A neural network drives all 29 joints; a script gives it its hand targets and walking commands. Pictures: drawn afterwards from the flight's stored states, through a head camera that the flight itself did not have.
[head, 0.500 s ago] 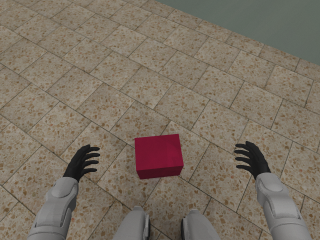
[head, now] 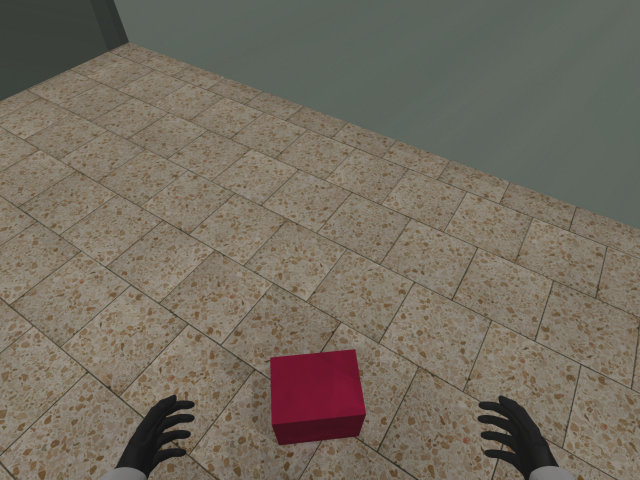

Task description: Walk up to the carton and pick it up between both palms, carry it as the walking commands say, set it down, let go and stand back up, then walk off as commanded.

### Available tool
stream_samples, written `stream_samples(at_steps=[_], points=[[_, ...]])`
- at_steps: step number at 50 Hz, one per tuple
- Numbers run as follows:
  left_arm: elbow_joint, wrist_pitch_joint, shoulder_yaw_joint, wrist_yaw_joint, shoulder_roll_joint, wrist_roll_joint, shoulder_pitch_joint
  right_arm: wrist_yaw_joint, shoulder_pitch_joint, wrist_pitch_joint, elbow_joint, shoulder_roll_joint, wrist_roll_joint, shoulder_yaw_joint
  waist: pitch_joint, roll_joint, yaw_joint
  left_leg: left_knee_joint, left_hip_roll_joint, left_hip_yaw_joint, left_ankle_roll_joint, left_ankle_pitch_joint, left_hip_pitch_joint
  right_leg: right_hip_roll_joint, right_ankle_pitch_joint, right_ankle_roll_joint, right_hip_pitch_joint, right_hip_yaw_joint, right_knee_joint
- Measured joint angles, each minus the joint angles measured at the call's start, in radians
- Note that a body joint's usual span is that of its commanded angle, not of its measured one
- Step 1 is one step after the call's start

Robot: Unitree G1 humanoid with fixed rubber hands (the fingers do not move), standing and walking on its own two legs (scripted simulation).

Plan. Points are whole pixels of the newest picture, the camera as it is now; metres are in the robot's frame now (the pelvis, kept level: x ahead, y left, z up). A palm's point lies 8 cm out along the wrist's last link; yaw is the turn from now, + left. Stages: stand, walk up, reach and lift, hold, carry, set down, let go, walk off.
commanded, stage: let go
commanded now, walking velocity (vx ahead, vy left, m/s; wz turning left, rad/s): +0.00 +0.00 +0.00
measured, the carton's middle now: (316, 398) +0.43 +0.03 -0.65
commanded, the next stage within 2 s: stand in 0.24 s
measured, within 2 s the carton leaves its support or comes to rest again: neither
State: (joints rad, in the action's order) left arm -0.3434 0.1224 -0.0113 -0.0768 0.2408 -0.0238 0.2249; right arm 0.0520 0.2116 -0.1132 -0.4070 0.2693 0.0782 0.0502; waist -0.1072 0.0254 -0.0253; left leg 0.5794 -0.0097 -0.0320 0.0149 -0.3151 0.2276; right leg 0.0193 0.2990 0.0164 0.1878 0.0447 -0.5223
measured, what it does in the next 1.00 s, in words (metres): stands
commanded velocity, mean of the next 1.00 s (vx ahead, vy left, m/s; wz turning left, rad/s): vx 0.00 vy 0.00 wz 0.00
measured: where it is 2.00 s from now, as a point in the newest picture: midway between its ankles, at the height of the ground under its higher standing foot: outside the picture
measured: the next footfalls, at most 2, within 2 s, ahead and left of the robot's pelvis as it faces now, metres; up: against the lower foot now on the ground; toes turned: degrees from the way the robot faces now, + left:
none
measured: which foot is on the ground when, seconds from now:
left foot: down 0.00-1.00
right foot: down 0.00-1.00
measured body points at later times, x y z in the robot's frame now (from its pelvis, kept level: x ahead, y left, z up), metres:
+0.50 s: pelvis +0.00 +0.00 +0.00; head -0.02 +0.00 +0.45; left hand +0.17 +0.25 -0.06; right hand +0.17 -0.26 -0.08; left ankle +0.00 +0.11 -0.73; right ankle -0.01 -0.13 -0.73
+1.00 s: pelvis -0.01 +0.00 +0.00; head -0.07 +0.00 +0.45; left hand +0.15 +0.27 -0.05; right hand +0.16 -0.26 -0.07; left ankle +0.00 +0.11 -0.73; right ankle -0.01 -0.14 -0.73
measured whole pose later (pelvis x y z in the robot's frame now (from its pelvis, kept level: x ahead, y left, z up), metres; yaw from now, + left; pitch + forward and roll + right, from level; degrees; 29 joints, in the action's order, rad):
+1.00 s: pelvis -0.01 +0.00 +0.00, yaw +0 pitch -4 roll -1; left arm -0.55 -0.01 -0.06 0.00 0.27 0.03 0.24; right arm 0.02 0.21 0.02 -0.67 0.27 0.05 0.05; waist 0.08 0.02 -0.03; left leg 0.57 -0.01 -0.03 0.01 -0.29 0.21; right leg 0.02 0.28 0.02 0.17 0.04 -0.52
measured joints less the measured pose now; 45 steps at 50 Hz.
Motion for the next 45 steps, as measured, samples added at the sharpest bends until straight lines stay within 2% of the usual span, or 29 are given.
stream_samples(at_steps=[8, 14, 21, 26, 45], points=[[0.0, 0.042, 0.0, 0.001, 0.0, 0.005, 0.0, 0.0, 0.0, -0.005, 0.0, 0.0, 0.0, 0.0, -0.001, 0.0, 0.0, -0.011, 0.0, 0.0, 0.0, 0.001, -0.011, -0.001, -0.005, 0.0, -0.015, 0.0, 0.019], [-0.003, 0.076, 0.006, 0.032, 0.0, 0.008, 0.0, 0.0, 0.001, 0.016, -0.004, 0.0, 0.0, 0.0, 0.001, 0.0, 0.0, -0.011, 0.0, 0.0, 0.0, 0.002, -0.012, -0.001, -0.007, 0.0, -0.015, 0.0, 0.018], [-0.125, -0.041, -0.004, 0.061, 0.002, 0.045, 0.0, -0.017, 0.001, 0.066, -0.169, 0.0, -0.013, 0.0, 0.079, -0.004, 0.0, -0.011, 0.0, 0.0, -0.001, 0.001, -0.015, -0.001, -0.001, 0.0, -0.015, 0.0, 0.011], [-0.17, -0.081, -0.017, 0.067, 0.008, 0.048, 0.0, -0.022, 0.001, 0.089, -0.228, 0.0, -0.019, 0.0, 0.136, -0.004, 0.0, -0.011, 0.0, 0.0, -0.001, 0.002, -0.016, -0.001, -0.001, 0.0, -0.015, 0.0, 0.008], [-0.203, -0.134, -0.047, 0.073, 0.028, 0.053, 0.008, -0.03, 0.002, 0.13, -0.255, 0.0, -0.024, 0.0, 0.19, -0.004, 0.0, -0.011, 0.0, 0.0, -0.001, 0.019, -0.017, -0.001, -0.015, 0.0, -0.015, 0.0, 0.005]])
